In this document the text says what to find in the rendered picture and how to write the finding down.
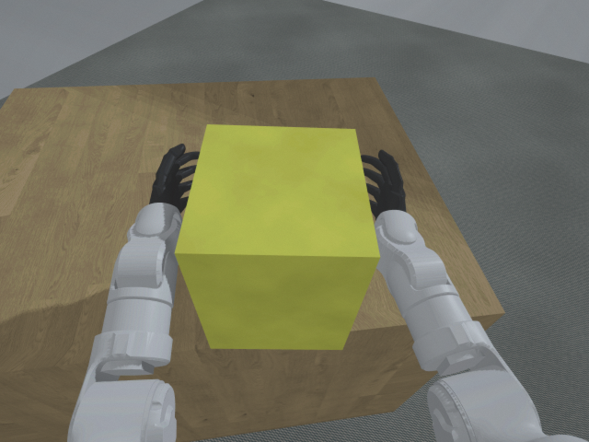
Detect robot left forearm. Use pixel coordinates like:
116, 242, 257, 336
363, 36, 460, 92
67, 203, 182, 442

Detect robot left upper arm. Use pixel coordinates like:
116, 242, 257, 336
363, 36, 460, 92
71, 379, 177, 442

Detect left robot hand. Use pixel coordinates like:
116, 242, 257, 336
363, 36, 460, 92
149, 144, 200, 213

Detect robot right upper arm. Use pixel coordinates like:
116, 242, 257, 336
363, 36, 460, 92
427, 365, 588, 442

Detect pedestal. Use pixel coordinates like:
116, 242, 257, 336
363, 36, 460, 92
0, 77, 505, 442

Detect carton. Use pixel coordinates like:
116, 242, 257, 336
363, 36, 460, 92
175, 124, 380, 350

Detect right robot hand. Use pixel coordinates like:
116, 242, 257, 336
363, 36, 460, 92
361, 150, 407, 220

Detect robot right forearm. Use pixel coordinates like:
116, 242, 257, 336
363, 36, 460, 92
374, 210, 542, 430

